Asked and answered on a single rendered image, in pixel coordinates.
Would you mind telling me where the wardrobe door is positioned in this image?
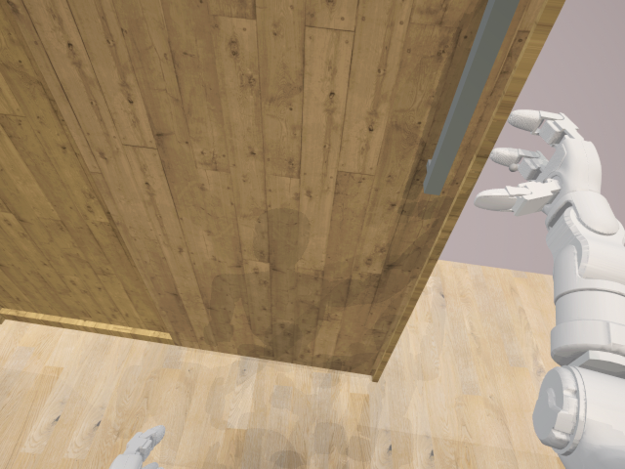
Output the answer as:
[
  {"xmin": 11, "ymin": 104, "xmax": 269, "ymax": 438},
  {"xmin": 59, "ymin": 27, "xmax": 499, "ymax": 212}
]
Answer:
[
  {"xmin": 0, "ymin": 0, "xmax": 169, "ymax": 333},
  {"xmin": 6, "ymin": 0, "xmax": 544, "ymax": 376}
]

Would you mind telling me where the handle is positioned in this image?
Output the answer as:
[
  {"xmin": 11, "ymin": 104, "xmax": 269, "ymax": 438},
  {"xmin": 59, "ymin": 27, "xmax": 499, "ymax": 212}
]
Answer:
[{"xmin": 423, "ymin": 0, "xmax": 520, "ymax": 195}]

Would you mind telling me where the right robot forearm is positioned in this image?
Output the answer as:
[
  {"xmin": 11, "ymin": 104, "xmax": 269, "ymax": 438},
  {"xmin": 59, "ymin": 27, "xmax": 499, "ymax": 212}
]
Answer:
[{"xmin": 545, "ymin": 191, "xmax": 625, "ymax": 379}]

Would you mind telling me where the right robot hand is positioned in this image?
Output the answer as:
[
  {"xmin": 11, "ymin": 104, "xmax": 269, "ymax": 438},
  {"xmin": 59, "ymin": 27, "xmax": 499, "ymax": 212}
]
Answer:
[{"xmin": 474, "ymin": 109, "xmax": 602, "ymax": 217}]

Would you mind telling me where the robot right upper arm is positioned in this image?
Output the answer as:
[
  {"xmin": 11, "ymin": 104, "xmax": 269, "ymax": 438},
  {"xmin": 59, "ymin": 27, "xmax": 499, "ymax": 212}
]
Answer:
[{"xmin": 532, "ymin": 365, "xmax": 625, "ymax": 469}]

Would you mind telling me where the left robot hand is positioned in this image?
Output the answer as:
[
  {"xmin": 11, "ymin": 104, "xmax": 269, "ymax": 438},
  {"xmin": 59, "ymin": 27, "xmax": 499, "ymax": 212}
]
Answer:
[{"xmin": 109, "ymin": 425, "xmax": 165, "ymax": 469}]

